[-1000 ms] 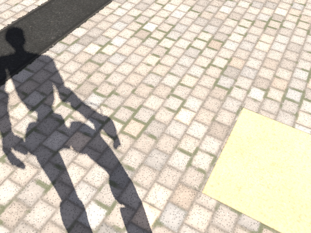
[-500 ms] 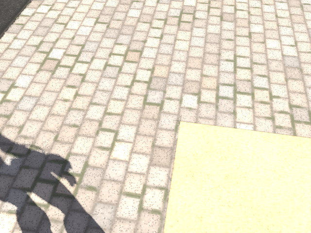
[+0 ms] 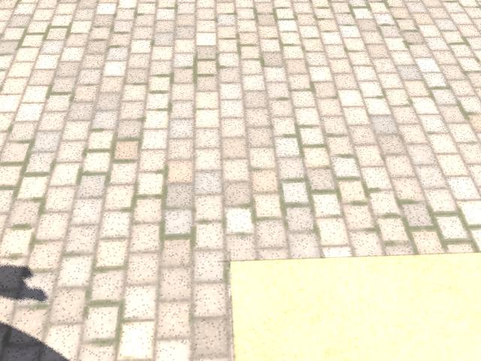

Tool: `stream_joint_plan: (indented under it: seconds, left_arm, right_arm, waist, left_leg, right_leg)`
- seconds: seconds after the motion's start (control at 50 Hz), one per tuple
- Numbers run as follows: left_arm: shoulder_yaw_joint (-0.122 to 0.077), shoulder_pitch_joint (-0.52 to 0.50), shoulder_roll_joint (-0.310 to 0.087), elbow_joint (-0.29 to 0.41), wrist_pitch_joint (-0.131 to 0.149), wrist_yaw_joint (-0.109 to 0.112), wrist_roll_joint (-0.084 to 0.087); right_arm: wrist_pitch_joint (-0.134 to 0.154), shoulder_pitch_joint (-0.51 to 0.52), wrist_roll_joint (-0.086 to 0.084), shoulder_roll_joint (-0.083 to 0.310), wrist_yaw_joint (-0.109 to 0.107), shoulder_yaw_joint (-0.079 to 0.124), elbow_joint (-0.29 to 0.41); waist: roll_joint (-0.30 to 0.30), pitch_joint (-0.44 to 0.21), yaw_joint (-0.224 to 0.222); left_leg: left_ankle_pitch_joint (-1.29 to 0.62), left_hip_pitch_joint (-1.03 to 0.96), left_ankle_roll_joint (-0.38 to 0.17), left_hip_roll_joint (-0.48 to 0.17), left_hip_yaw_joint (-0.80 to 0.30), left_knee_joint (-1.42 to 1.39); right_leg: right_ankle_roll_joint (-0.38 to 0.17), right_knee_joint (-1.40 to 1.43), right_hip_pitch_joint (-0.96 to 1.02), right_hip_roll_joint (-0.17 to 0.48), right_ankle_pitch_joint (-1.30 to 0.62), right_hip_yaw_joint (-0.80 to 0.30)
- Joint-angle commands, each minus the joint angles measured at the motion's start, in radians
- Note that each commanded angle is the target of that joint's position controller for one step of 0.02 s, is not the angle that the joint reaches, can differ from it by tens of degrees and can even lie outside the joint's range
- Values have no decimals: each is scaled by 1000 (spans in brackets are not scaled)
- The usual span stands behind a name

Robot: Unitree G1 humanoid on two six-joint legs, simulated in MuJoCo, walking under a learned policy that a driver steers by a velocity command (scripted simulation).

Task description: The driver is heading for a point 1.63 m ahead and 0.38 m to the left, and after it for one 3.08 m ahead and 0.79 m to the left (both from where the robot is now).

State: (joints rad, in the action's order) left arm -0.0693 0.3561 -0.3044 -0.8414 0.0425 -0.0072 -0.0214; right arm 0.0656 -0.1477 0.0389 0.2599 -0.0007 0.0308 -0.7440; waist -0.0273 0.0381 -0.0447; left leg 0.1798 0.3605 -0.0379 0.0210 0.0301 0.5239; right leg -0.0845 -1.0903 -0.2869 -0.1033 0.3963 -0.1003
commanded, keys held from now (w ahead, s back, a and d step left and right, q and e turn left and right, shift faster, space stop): w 0.28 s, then w+q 0.72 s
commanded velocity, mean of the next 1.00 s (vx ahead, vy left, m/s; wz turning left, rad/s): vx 0.50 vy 0.00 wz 0.22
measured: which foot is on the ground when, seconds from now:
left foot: down 0.00-0.40, up 0.42-0.90, down 0.92-1.00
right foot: up 0.00-0.36, down 0.38-0.94, up 0.96-1.00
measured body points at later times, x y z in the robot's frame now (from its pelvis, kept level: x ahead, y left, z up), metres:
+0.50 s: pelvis +0.25 -0.04 +0.01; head +0.27 -0.06 +0.45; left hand +0.41 +0.20 -0.09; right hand +0.23 -0.30 -0.14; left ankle +0.13 +0.09 -0.66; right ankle +0.29 -0.12 -0.73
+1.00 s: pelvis +0.49 +0.02 -0.02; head +0.53 +0.03 +0.43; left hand +0.42 +0.27 -0.16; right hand +0.73 -0.17 -0.12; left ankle +0.55 +0.08 -0.73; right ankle +0.35 -0.13 -0.64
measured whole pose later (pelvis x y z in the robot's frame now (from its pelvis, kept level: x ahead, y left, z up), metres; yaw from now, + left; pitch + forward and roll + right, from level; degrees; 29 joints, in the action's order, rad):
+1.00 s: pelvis +0.49 +0.02 -0.02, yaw +18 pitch +0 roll +0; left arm -0.04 0.35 -0.23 -0.92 0.05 0.01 -0.02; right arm 0.01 -0.10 0.03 0.25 0.03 0.06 -0.79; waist -0.01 0.07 -0.03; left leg 0.22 0.42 -0.15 0.09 0.11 0.63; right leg 0.00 -1.14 -0.20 0.07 0.43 0.12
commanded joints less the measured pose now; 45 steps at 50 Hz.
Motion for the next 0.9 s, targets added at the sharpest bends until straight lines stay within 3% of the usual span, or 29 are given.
stream_joint_plan:
  seconds: [0.02,0.06,0.1,0.16,0.22,0.3,0.34,0.36,0.38,0.4,0.42,0.44,0.46,0.48,0.52,0.6,0.7,0.8,0.86,0.9]
  left_arm:
    - [-3,14,-52,58,-2,-18,-19]
    - [1,9,-43,60,-13,-24,-21]
    - [6,-45,-36,76,-16,-29,-22]
    - [22,-176,-19,116,-13,-39,-23]
    - [45,-293,13,146,-5,-46,-17]
    - [46,-362,-7,167,2,-36,-10]
    - [40,-325,-19,160,10,-27,-13]
    - [33,-240,-26,132,19,-19,-18]
    - [17,-96,-61,80,32,-8,-32]
    - [-6,84,-143,56,41,8,-54]
    - [-28,101,-233,54,30,14,-46]
    - [-16,50,-159,61,20,12,-16]
    - [4,-33,-90,69,23,9,-10]
    - [14,-77,-45,68,31,6,-8]
    - [23,-102,-9,56,45,12,-4]
    - [12,-51,-26,20,72,18,8]
    - [12,0,-15,-21,70,21,3]
    - [3,68,-52,-63,60,30,1]
    - [-4,69,-83,-76,43,39,-3]
    - [-14,60,-116,-77,23,41,-5]
  right_arm:
    - [16,-113,-8,85,0,24,-4]
    - [37,-159,-18,95,9,27,-35]
    - [47,-181,-25,107,13,31,-56]
    - [41,-206,-27,102,13,31,-82]
    - [36,-244,-29,109,16,33,-110]
    - [27,-309,-27,135,15,39,-149]
    - [17,-305,-25,150,11,43,-161]
    - [13,-293,-29,156,9,43,-164]
    - [12,-298,-33,136,9,37,-166]
    - [16,-274,-38,88,11,22,-123]
    - [12,-376,-58,-4,6,4,-101]
    - [-5,-325,-31,113,-5,36,-128]
    - [-6,-276,-32,103,3,40,-121]
    - [-9,-258,-34,75,9,36,-125]
    - [-32,-262,-14,59,22,40,-139]
    - [-58,-179,-10,29,43,42,-109]
    - [-59,-7,-9,9,59,30,-46]
    - [-56,139,-2,9,74,15,17]
    - [-57,118,1,29,67,23,24]
    - [-52,-17,2,59,55,42,-10]
  waist:
    - [126,-31,40]
    - [137,-47,34]
    - [129,-35,33]
    - [120,3,50]
    - [123,16,78]
    - [123,23,97]
    - [117,17,68]
    - [97,-16,22]
    - [45,-101,-32]
    - [-70,-240,-106]
    - [-275,-316,-56]
    - [-100,-220,-53]
    - [-63,-103,-16]
    - [-57,-49,7]
    - [-82,-14,45]
    - [-48,-4,61]
    - [-41,46,40]
    - [-35,74,5]
    - [-55,38,30]
    - [-70,-51,91]
  left_leg:
    - [-13,-236,-123,-256,-332,-312]
    - [-178,-240,-137,-248,-269,-315]
    - [-204,-252,-153,-250,-225,-344]
    - [-185,-253,-156,-229,-159,-392]
    - [-236,-232,-141,-199,-92,-394]
    - [-320,-281,-130,-239,-106,-341]
    - [-410,-306,-122,-253,-128,-267]
    - [-499,-296,-108,-233,-115,-166]
    - [-500,-234,-89,-179,-77,16]
    - [-219,-63,-63,-117,-32,300]
    - [356,225,-37,31,20,577]
    - [323,280,-50,-20,-77,661]
    - [232,285,-55,-58,-97,650]
    - [172,257,-49,-86,-90,615]
    - [121,207,-28,-106,-78,586]
    - [13,280,-6,-115,-61,582]
    - [-145,338,8,-114,-20,381]
    - [-146,278,-42,-86,74,164]
    - [-18,182,-98,-18,129,116]
    - [84,19,-148,55,147,86]
  right_leg:
    - [19,-39,-257,102,-70,-19]
    - [28,-17,-252,93,-81,-11]
    - [40,25,-305,104,-121,-1]
    - [64,172,-357,146,-221,51]
    - [72,361,-283,160,-309,123]
    - [46,484,-200,141,-286,156]
    - [26,539,-128,118,-229,158]
    - [13,605,-10,93,-234,164]
    - [-10,647,196,103,-244,140]
    - [-61,683,436,337,-115,-103]
    - [-149,808,583,572,-35,-487]
    - [-142,826,468,535,21,-472]
    - [-117,850,357,482,-22,-325]
    - [-92,887,270,435,-123,-211]
    - [-51,923,188,371,-249,-62]
    - [-58,951,201,363,-420,75]
    - [-57,958,220,337,-494,212]
    - [-45,921,313,369,-624,295]
    - [-27,778,394,379,-984,346]
    - [-23,530,404,381,-1171,363]
Keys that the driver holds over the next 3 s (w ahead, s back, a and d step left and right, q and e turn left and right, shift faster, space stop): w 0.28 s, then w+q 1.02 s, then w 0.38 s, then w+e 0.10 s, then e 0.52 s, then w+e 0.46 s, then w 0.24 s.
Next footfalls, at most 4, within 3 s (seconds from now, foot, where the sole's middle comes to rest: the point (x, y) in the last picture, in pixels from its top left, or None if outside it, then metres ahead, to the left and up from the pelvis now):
0.38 right None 0.33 -0.13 -0.77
0.92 left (220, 318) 0.59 0.10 -0.77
1.48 right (230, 216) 0.94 0.09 -0.77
1.96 left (147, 189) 1.04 0.38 -0.77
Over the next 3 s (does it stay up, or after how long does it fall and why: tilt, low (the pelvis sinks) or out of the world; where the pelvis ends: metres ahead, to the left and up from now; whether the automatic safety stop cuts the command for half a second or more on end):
stays up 1.21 0.28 0.00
